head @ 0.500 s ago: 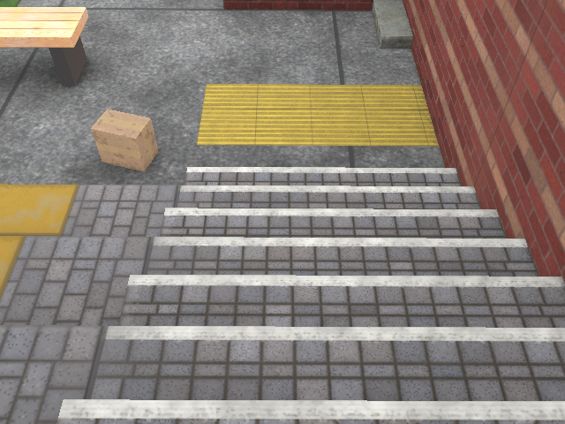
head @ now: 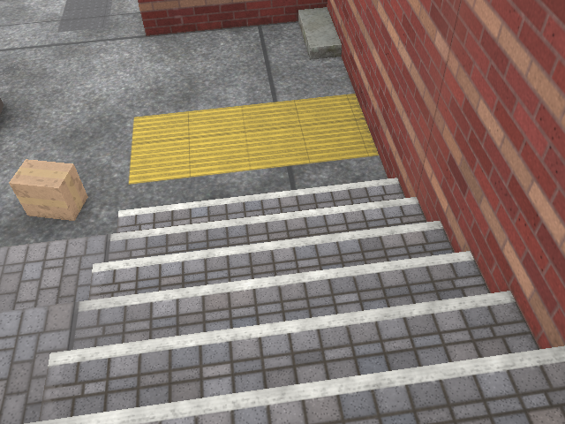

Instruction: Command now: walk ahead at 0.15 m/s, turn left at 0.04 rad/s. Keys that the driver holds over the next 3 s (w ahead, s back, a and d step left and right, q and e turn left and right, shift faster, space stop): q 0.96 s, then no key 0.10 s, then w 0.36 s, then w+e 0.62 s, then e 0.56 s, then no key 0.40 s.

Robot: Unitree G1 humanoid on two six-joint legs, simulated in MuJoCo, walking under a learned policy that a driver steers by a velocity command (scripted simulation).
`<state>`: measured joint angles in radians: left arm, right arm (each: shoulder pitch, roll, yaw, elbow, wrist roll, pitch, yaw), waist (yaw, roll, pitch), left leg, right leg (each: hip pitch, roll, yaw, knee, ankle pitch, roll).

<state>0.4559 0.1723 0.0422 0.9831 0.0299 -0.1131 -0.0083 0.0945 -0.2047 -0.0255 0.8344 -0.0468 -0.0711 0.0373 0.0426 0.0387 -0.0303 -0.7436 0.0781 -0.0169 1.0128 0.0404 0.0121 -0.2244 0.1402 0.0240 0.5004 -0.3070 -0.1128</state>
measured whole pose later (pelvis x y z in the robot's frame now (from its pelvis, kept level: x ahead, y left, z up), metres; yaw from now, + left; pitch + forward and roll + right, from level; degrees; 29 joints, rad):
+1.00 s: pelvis +0.23 -0.02 -0.14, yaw +31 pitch +6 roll +2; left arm 0.39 0.26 0.05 0.77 0.07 -0.05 0.01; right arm 0.26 -0.26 0.00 0.67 -0.06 -0.03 0.02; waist 0.08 0.01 -0.06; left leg -1.04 -0.12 -0.08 1.69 -0.21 -0.10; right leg -0.32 -0.02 -0.10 0.45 -0.24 -0.07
